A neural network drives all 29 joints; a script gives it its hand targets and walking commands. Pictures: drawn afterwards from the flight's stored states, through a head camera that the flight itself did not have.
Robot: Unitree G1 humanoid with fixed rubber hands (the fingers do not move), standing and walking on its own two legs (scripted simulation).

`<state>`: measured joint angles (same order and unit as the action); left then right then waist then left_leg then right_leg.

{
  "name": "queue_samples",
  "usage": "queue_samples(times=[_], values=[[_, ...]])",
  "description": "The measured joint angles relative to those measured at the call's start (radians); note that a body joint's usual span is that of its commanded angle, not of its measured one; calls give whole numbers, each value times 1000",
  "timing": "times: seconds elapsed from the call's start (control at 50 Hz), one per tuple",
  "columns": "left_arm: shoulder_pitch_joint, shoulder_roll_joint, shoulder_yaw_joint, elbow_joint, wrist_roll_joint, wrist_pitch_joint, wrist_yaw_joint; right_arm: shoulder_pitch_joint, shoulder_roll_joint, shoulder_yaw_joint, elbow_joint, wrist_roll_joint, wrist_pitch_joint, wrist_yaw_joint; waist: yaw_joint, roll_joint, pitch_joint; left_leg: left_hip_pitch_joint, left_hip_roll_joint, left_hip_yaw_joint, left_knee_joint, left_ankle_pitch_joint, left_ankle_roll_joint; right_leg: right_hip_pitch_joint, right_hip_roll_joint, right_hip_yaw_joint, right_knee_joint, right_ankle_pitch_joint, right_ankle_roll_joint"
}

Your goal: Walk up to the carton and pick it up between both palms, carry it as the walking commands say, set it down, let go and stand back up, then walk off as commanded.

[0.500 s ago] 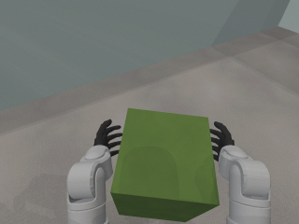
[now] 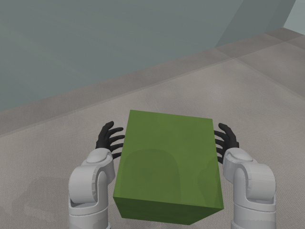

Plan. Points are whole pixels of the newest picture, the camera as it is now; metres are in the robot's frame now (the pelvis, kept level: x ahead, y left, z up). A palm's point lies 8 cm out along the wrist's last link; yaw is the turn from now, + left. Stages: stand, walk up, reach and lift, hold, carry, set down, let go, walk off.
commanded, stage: carry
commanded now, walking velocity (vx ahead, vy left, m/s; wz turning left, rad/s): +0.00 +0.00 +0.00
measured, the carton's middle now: (162, 173) +0.26 +0.00 +0.01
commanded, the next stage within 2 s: hold in 0.18 s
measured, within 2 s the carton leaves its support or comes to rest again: neither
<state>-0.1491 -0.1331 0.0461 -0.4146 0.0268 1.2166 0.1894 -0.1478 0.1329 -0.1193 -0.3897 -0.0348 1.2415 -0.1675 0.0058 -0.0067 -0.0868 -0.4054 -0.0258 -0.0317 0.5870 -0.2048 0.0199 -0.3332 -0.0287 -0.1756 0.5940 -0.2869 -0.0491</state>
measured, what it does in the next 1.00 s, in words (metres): stands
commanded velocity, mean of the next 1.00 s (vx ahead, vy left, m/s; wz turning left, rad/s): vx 0.00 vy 0.00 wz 0.00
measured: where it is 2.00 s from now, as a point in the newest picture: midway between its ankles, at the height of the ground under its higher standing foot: outside the picture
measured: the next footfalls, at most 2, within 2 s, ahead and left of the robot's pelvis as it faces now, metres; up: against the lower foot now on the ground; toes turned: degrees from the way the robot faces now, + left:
none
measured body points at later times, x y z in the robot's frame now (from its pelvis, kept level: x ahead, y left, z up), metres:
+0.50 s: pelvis +0.00 +0.00 +0.00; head +0.00 +0.01 +0.45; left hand +0.29 +0.13 +0.03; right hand +0.27 -0.16 +0.02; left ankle +0.06 +0.11 -0.73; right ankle +0.02 -0.09 -0.73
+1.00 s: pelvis -0.01 +0.02 -0.01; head +0.03 +0.04 +0.44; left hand +0.33 +0.15 -0.02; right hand +0.30 -0.14 -0.02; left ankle +0.06 +0.11 -0.73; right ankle +0.02 -0.09 -0.73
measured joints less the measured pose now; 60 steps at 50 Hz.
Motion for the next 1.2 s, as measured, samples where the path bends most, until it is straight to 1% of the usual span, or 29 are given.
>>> queue_samples(times=[0.2, 0.22, 0.24, 0.26, 0.28, 0.3, 0.32, 0.34, 0.38, 0.4, 0.44, 0.48, 0.54, 0.6, 0.64, 0.7, 0.78, 0.84, 0.92, 1.04, 1.12, 1.2], values=[[0, 0, -1, 0, 1, -4, -1, -1, 0, 0, 0, 0, -3, 0, 0, -2, 0, 0, 0, 0, 0, -1, 0, 0, 0, 0, 0, 0, 0], [0, 0, -1, 8, 17, -15, -13, -2, 0, 0, 9, -4, -15, 5, 0, -3, 3, 2, 0, 0, -1, -1, 0, 2, 0, 0, -1, 0, 0], [-2, 0, 1, 54, 57, -60, -45, -7, 0, 0, 57, -13, -66, 18, 0, -4, 14, 9, -1, 0, -4, -2, 0, 7, 0, 2, -3, 0, 0], [-10, 0, 20, 152, 84, -128, -69, -20, 0, 0, 154, -21, -141, 24, 0, -4, 20, 14, -3, 0, -10, 1, 0, 10, 0, 4, -5, 0, 0], [-20, 1, 42, 265, 98, -200, -82, -36, 0, 0, 271, -35, -220, 23, 0, -5, 25, 16, -4, 0, -17, 7, 0, 10, 0, 6, -8, 4, 0], [-20, 3, 53, 355, 109, -260, -83, -43, 0, 0, 367, -44, -287, 19, 0, -5, 33, 17, -4, 0, -22, 12, 0, 10, 0, 6, -10, 8, 0], [-11, 5, 54, 406, 112, -302, -75, -34, 5, 1, 421, -45, -338, 19, 0, -5, 44, 18, -4, 0, -23, 14, 0, 10, 0, 6, -11, 11, 0], [6, 4, 43, 422, 105, -330, -74, -16, 3, 8, 448, -45, -380, 16, 0, -6, 56, 18, -4, 0, -24, 14, 0, 10, 0, 6, -11, 11, 0], [36, 5, 6, 422, 93, -378, -57, 35, -4, 9, 454, -45, -450, 8, 0, -5, 73, 18, -4, 0, -23, 13, 0, 10, 0, 6, -11, 11, 0], [40, 5, -10, 422, 83, -396, -57, 58, -6, 9, 454, -45, -481, -6, -1, -6, 74, 18, -4, 0, -23, 12, 0, 10, 0, 7, -11, 11, 0], [40, 5, -20, 422, 75, -427, -54, 77, -6, 9, 454, -45, -525, -12, -8, -6, 70, 18, -4, 2, -22, 11, 0, 11, 0, 8, -11, 11, 0], [36, 5, -17, 425, 88, -456, -68, 72, -6, 9, 454, -45, -548, -10, -12, -6, 64, 18, -4, 2, -21, 11, 0, 11, 0, 9, -11, 11, 0], [23, 3, 15, 457, 125, -486, -109, 36, -4, 9, 467, -46, -542, -5, -12, -6, 63, 18, -4, 2, -19, 13, 0, 12, 0, 9, -11, 13, 0], [-1, 1, 80, 524, 150, -506, -142, -22, 2, 9, 553, -67, -556, 10, -12, -8, 65, 18, -4, 2, -14, 13, 0, 13, 0, 10, -10, 14, 0], [-13, -1, 117, 558, 159, -519, -155, -56, 7, 1, 620, -88, -575, 26, -13, -10, 65, 18, -4, 2, -9, 11, 0, 14, 0, 10, -7, 14, 0], [-53, -6, 156, 628, 169, -537, -167, -97, 15, -44, 725, -118, -622, 49, -13, -10, 72, 18, -4, 2, 2, 5, 0, 18, 1, 11, -5, 14, 0], [-140, -25, 198, 716, 200, -588, -172, -134, 24, -122, 793, -135, -689, 73, -15, -10, 106, 15, -4, 2, 31, -10, 0, 20, 2, 13, 11, 10, 0], [-194, -41, 232, 769, 233, -637, -168, -157, 30, -164, 810, -140, -724, 88, -22, -10, 136, 13, -4, 2, 52, -22, 0, 20, 4, 17, 23, 5, 0], [-220, -51, 270, 800, 267, -692, -170, -181, 37, -180, 827, -146, -759, 103, -22, -11, 165, 12, -4, 2, 76, -39, 2, 20, 9, 27, 37, -4, 5], [-223, -52, 291, 820, 279, -750, -171, -191, 40, -188, 857, -169, -816, 123, -23, -8, 215, 8, -4, 2, 106, -60, 5, 20, 9, 28, 59, -21, 7], [-224, -52, 297, 837, 281, -789, -172, -193, 41, -191, 877, -179, -856, 124, -25, -7, 256, -10, -4, 2, 131, -73, 11, 5, 9, 29, 78, -31, 11], [-224, -52, 284, 850, 279, -855, -151, -192, 40, -191, 880, -179, -915, 124, -26, -1, 272, -76, -3, 2, 173, -85, 13, -59, 9, 29, 116, -42, 11]])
